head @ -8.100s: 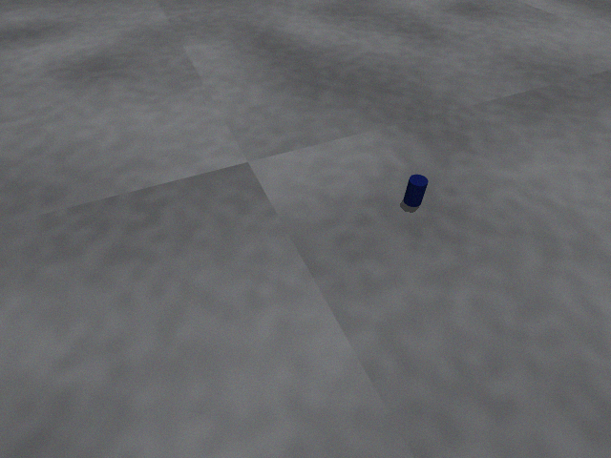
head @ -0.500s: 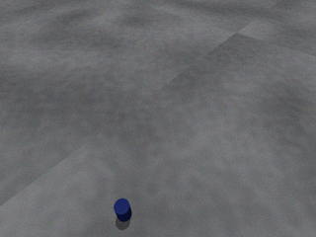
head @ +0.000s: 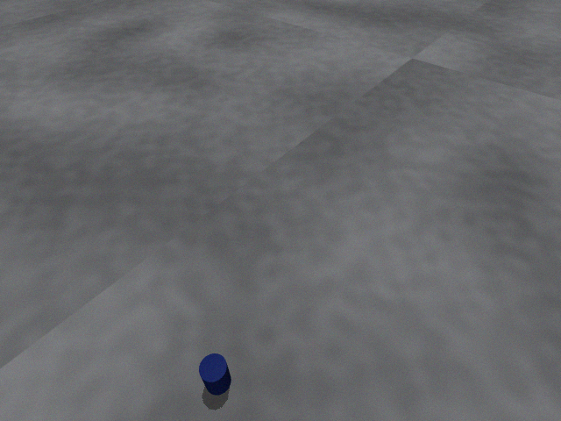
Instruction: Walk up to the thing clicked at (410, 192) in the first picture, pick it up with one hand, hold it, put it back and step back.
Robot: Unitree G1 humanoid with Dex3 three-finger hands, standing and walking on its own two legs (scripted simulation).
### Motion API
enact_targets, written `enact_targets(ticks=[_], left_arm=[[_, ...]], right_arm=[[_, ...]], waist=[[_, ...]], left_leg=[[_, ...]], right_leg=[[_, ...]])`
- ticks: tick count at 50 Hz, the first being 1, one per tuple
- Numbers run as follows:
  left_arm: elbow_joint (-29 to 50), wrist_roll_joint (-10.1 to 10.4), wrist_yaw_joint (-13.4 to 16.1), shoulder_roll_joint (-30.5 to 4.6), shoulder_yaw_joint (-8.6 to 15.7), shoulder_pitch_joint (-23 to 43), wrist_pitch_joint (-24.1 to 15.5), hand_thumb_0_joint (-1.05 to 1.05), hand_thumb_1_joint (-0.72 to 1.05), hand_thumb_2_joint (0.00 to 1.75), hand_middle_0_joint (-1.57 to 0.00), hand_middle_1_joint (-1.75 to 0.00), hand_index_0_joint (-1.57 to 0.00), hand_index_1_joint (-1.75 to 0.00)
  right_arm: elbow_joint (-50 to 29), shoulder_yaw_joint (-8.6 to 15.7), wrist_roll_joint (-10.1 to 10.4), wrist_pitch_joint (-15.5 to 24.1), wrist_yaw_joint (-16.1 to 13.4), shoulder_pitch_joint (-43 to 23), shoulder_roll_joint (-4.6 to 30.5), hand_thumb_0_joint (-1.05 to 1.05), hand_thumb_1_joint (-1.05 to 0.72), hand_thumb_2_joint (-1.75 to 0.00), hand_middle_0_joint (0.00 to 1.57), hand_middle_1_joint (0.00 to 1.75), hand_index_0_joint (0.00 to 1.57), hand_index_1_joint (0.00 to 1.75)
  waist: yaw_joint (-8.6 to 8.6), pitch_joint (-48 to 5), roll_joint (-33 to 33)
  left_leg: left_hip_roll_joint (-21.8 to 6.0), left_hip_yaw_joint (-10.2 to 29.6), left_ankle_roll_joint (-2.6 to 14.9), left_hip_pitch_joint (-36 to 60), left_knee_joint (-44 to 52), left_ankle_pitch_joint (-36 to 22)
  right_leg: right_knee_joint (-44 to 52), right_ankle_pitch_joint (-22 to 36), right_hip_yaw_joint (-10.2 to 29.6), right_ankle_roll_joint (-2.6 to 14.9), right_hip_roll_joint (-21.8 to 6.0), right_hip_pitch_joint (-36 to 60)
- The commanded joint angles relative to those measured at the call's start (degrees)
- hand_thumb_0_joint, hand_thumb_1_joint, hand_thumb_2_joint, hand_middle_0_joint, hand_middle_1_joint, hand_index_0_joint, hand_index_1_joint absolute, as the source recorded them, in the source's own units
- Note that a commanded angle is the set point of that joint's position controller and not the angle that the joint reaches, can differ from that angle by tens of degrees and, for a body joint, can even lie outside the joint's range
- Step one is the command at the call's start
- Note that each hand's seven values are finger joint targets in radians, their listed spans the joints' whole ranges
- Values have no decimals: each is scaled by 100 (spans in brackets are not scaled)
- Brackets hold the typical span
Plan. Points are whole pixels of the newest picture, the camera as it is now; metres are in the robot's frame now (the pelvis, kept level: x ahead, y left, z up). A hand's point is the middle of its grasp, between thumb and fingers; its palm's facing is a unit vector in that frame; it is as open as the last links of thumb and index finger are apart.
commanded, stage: stand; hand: left
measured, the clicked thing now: (215, 374) +0.43 +0.23 -0.71
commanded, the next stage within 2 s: go down in 1.86 s
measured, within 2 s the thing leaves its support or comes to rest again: neither
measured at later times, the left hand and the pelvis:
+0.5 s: hand out of the picture +0.09 +0.27 -0.15, palm faces -0.02 -0.94 -0.34, open 7.4 cm; pelvis +0.01 +0.01 +0.00, yaw +0 degrees
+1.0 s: hand out of the picture +0.09 +0.27 -0.15, palm faces -0.01 -0.94 -0.34, open 7.4 cm; pelvis +0.02 +0.01 +0.00, yaw +0 degrees
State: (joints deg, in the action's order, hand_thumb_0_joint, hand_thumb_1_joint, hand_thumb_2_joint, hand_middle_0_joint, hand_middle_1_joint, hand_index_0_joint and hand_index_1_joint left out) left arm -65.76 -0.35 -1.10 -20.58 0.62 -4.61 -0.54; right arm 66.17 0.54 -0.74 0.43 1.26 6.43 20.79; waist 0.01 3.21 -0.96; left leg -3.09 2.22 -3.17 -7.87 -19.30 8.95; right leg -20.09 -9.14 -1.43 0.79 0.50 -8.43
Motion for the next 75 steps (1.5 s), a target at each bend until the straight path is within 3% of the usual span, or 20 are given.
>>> enact_targets(ticks=[1,6,16,30,51,58,65,68,75], left_arm=[[363,-10,98,-1303,233,323,-130,0,90,90,-20,-30,-20,-30],[364,17,103,-1284,227,279,-161,0,90,90,-20,-30,-20,-30],[314,2,103,-1214,182,211,-120,0,90,90,-20,-30,-20,-30],[348,-3,122,-1214,173,157,-140,0,90,90,-20,-30,-20,-30],[314,-14,128,-1217,185,82,-108,0,90,90,-20,-30,-20,-30],[340,-12,131,-1218,187,74,-127,0,90,90,-20,-30,-20,-30],[370,-20,142,-1257,193,95,-118,0,90,90,-20,-30,-20,-30],[383,-27,141,-1226,186,94,-124,0,90,90,-20,-30,-20,-30],[376,-17,134,-1280,202,59,-121,0,90,90,-20,-30,-20,-30]], right_arm=[[-393,210,-9,124,-97,-274,1173,0,-90,-90,20,30,20,30],[-363,192,5,160,-137,-243,1186,0,-90,-90,20,30,20,30],[-334,164,10,121,-148,-264,1225,0,-90,-90,20,30,20,30],[-405,169,30,128,-155,-347,1221,0,-90,-90,20,30,20,30],[-447,135,34,109,-160,-318,1188,0,-90,-90,20,30,20,30],[-455,141,40,114,-159,-319,1201,0,-90,-90,20,30,20,30],[-452,136,25,90,-157,-233,1172,0,-90,-90,20,30,20,30],[-466,155,28,85,-152,-277,1214,0,-90,-90,20,30,20,30],[-445,143,24,90,-138,-177,1161,0,-90,-90,20,30,20,30]], waist=[[-25,-341,149],[-19,-649,85],[-8,-379,-6],[2,-661,87],[-13,-460,104],[-29,-551,103],[1,-393,144],[-8,-485,96],[6,-358,124]], left_leg=[[-395,348,349,-129,326,316],[-467,339,344,-10,271,-552],[-441,357,345,-120,397,-75],[-484,306,355,240,229,-931],[-428,341,357,105,348,-532],[-441,331,370,179,275,-814],[-427,329,365,59,343,-388],[-423,327,379,74,282,-474],[-396,353,374,-18,372,-177]], right_leg=[[614,-774,761,32,-757,-107],[334,555,649,36,-768,364],[429,75,614,2,-745,164],[324,915,540,7,-802,341],[414,436,519,-10,-792,281],[381,756,522,-9,-806,379],[473,286,542,4,-790,215],[457,481,553,4,-817,310],[513,101,568,11,-797,226]])
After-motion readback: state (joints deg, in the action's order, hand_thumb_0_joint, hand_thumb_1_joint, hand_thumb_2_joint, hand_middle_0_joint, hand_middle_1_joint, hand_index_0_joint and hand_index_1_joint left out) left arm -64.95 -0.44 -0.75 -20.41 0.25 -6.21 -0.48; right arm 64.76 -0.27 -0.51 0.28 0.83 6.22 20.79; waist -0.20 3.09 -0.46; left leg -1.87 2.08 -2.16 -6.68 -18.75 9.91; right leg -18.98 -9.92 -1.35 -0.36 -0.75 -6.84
